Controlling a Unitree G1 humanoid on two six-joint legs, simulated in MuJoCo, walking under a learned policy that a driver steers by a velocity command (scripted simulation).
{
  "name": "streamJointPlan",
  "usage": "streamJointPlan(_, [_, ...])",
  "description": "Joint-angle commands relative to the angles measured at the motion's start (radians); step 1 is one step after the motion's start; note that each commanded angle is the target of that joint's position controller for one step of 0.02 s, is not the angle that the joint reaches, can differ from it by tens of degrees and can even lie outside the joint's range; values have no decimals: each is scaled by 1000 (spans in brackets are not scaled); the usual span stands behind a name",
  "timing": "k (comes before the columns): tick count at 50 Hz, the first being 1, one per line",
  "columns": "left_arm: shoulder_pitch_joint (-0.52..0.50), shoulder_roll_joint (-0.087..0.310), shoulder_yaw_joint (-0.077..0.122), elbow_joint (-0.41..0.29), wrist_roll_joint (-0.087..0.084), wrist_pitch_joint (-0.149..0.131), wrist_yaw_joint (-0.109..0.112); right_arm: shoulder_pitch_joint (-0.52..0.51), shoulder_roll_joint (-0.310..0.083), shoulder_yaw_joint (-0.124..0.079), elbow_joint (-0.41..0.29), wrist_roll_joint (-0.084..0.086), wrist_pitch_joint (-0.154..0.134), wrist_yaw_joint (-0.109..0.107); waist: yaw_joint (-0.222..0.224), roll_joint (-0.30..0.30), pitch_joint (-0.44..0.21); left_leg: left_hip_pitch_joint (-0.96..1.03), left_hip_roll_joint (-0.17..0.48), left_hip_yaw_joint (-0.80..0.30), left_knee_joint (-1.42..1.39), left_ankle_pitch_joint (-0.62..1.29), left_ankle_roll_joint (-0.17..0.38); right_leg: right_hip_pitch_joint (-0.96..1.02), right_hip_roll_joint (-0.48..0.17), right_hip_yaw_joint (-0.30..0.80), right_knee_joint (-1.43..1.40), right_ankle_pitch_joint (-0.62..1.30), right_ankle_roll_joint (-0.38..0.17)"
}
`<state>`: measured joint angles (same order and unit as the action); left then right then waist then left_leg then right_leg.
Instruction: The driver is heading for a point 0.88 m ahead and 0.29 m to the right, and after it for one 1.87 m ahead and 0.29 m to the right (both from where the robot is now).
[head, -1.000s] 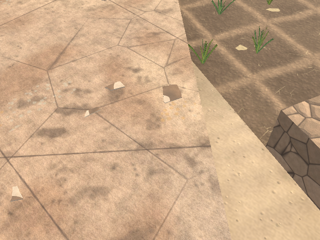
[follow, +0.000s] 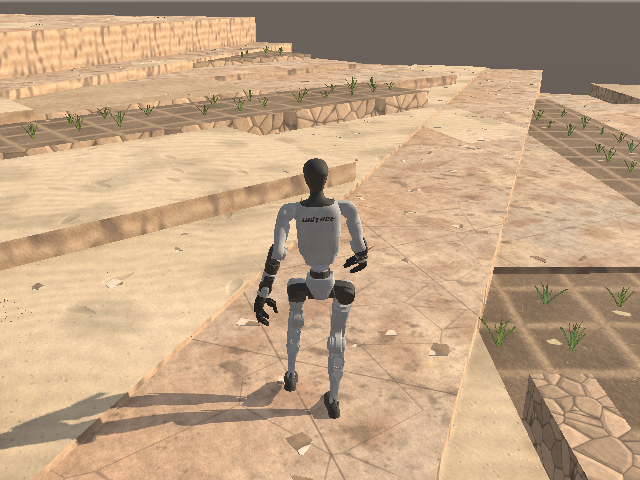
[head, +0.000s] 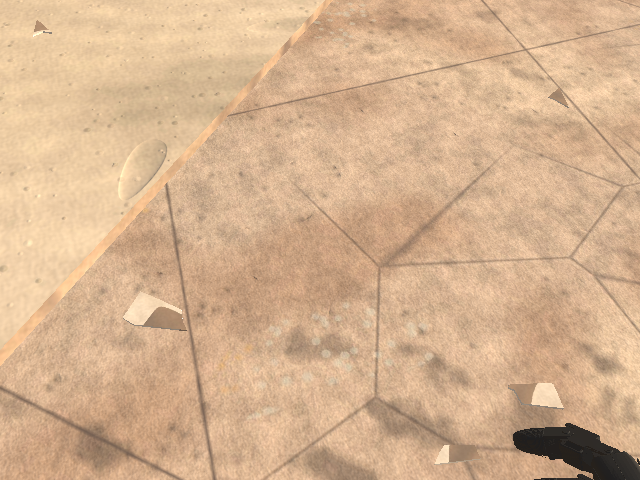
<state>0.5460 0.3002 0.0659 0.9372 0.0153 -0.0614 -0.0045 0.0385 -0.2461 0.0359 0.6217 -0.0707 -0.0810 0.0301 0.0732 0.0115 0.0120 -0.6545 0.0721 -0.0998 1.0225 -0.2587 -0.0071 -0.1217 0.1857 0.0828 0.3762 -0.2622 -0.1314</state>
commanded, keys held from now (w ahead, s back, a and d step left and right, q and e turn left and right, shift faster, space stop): w+e+shift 0.80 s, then q+shift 0.20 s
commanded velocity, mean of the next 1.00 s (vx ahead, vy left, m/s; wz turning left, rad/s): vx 0.93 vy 0.00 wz -0.78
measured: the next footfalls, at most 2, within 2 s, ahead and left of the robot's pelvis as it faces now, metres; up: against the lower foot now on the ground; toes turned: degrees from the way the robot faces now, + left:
left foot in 0.16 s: +0.37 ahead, +0.18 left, +0.00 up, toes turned -11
right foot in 0.60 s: +0.71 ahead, -0.12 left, +0.00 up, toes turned -36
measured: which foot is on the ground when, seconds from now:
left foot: up 0.00-0.14, down 0.16-0.58, up 0.60-0.96, down 0.98-1.00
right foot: down 0.00-0.18, up 0.20-0.58, down 0.60-1.00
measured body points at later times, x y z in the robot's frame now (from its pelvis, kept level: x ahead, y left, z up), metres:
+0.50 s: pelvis +0.47 +0.02 -0.02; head +0.50 +0.00 +0.43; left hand +0.83 +0.12 -0.06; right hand +0.27 -0.21 -0.14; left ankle +0.33 +0.20 -0.74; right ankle +0.61 -0.12 -0.68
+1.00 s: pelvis +0.90 -0.20 -0.02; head +0.93 -0.22 +0.42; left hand +1.10 +0.02 -0.15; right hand +0.90 -0.53 -0.09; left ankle +1.10 -0.25 -0.74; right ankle +0.69 -0.10 -0.72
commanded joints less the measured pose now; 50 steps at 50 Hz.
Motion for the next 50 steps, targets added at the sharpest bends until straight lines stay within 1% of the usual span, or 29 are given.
streamJointPlan(1, [-168,144,36,-129,-10,-41,-5,-90,-65,3,-97,30,-4,22,-68,-38,122,323,-13,94,-308,241,-34,-445,-204,278,-319,66,-132])
streamJointPlan(5, [-71,183,54,-106,-30,-35,-13,-102,-116,-21,-87,34,-7,2,-18,-43,42,386,-58,103,-471,304,-22,-162,-236,293,-174,401,-65])
streamJointPlan(7, [-59,219,62,-96,-19,-29,-10,73,-172,-55,-35,28,-17,-23,-105,-20,-99,595,-106,120,-517,149,0,-83,-202,247,149,660,-18])
streamJointPlan(8, [-91,217,63,-105,-18,-35,-14,247,-219,-79,-1,22,-24,-42,-199,-27,-192,823,-28,61,-481,82,22,-210,-165,228,398,573,3])
streamJointPlan(9, [-132,97,33,-143,-12,-47,-8,484,-309,-114,27,-2,-24,-65,-280,102,-343,1044,243,-211,-500,-290,55,-364,-116,150,741,114,4])
streamJointPlan(10, [-48,13,3,-215,-60,-40,-5,431,-376,-131,33,-12,-12,-58,-177,406,-466,1128,471,-756,-729,-500,153,-592,-72,41,1009,-224,27])
streamJointPlan(11, [-142,81,8,-189,-30,-18,6,335,-271,-124,22,1,-2,-54,-174,218,-286,991,400,-684,-764,-557,150,-701,-171,15,1056,-115,15])
streamJointPlan(12, [-225,95,14,-192,-11,-7,-3,277,-181,-103,22,9,-4,-50,-176,111,-157,872,345,-474,-740,-379,130,-712,-208,-3,1004,-38,17])
streamJointPlan(13, [-266,81,14,-195,-4,1,-16,270,-145,-95,44,5,-5,-45,-161,52,-84,773,299,-326,-744,-159,116,-684,-236,-8,969,-13,25])
streamJointPlan(15, [-308,35,7,-219,16,29,-41,324,-103,-83,107,17,-16,-42,-126,96,-19,685,237,-120,-740,122,81,-667,-267,-18,940,-23,29])
streamJointPlan(17, [-375,-2,-6,-271,16,54,-56,346,-69,-76,151,45,-31,-31,-96,114,0,670,231,-11,-767,260,64,-713,-286,-33,923,-10,30])
streamJointPlan(19, [-455,-10,-21,-326,18,59,-71,327,-64,-75,168,51,-42,-26,-74,97,33,624,196,125,-810,397,49,-708,-276,-75,847,85,25])
streamJointPlan(23, [-578,13,-45,-382,16,60,-99,293,-127,-86,189,46,-52,-38,-41,32,122,542,129,335,-900,576,24,-548,-237,-205,509,250,-7])
streamJointPlan(25, [-556,31,-44,-371,14,58,-98,342,-200,-98,191,46,-52,-46,-18,57,86,573,142,380,-785,1078,6,-382,-159,-282,437,238,-36])
streamJointPlan(27, [-399,92,-24,-320,22,54,-83,346,-259,-115,189,44,-26,-61,81,82,-9,625,176,369,-532,1325,2,-191,-96,-287,408,172,-72])
streamJointPlan(28, [-209,137,0,-261,19,51,-71,300,-280,-121,167,40,-8,-65,169,92,-103,577,192,344,-303,1332,16,15,-75,-253,397,144,-101])
streamJointPlan(29, [-14,183,30,-187,15,46,-49,280,-272,-121,154,31,6,-60,232,29,-186,408,161,335,39,1040,20,302,-74,-164,322,130,-138])
streamJointPlan(30, [-83,246,59,-182,-13,59,-20,275,-183,-102,131,19,6,-37,140,-195,-116,129,-47,335,439,-57,-4,387,-187,49,252,65,-179])
streamJointPlan(31, [-163,364,75,-244,19,75,-15,358,-162,-88,15,37,-7,-40,23,-277,-275,-190,-108,152,711,-268,-40,628,-407,581,128,92,-374])
streamJointPlan(32, [-119,327,79,-263,12,80,0,259,-208,-84,-13,36,-34,-38,84,-102,-297,-274,-70,14,664,-179,-33,598,-444,737,-52,-110,-385])
streamJointPlan(33, [-148,270,68,-239,8,71,12,225,-211,-78,-13,37,-46,-37,37,-4,-120,-279,-22,3,537,-127,-23,424,-431,702,-128,-136,-339])
streamJointPlan(34, [-180,232,57,-224,7,55,16,204,-202,-75,-8,27,-44,-38,-23,65,-25,-207,12,8,428,-118,-26,249,-391,619,-139,-45,-302])
streamJointPlan(37, [-243,171,28,-224,0,9,15,239,-176,-69,7,-9,20,-37,-132,88,57,-7,60,10,224,-202,-68,-106,-281,421,-151,132,-267])
streamJointPlan(41, [-275,173,35,-220,-5,-22,2,44,-82,-35,-80,23,25,-12,-108,27,113,216,44,93,-218,178,-71,-356,-151,242,-192,288,-181])
streamJointPlan(44, [-127,140,27,-145,-36,-36,-10,25,-54,-29,-53,31,3,-4,-13,8,52,313,-18,151,-424,503,4,-165,-176,170,-140,624,-97])
streamJointPlan(46, [-82,154,25,-116,-24,-39,-3,28,-89,-45,-40,25,-4,-14,5,-28,23,304,-68,169,-498,465,48,23,-205,160,-72,785,-49])
streamJointPlan(47, [-64,112,16,-123,-52,-21,14,-6,-167,-89,-66,77,-42,-24,-14,-1,-18,333,-113,144,-539,414,48,100,-241,198,55,790,-27])
streamJointPlan(49, [-190,169,19,-148,-7,6,22,289,-203,-111,26,86,-60,-25,-197,-82,-162,562,-91,145,-569,586,77,117,-217,101,392,888,46])
streamJointPlan(50, [-134,81,-4,-169,32,5,20,428,-261,-112,68,63,-57,-19,-185,151,-306,909,100,-67,-417,1008,192,-150,-104,43,829,277,116])
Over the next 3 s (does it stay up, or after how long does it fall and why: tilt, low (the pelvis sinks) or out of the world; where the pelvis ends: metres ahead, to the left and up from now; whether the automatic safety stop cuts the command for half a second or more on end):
stays up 1.11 -0.29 0.01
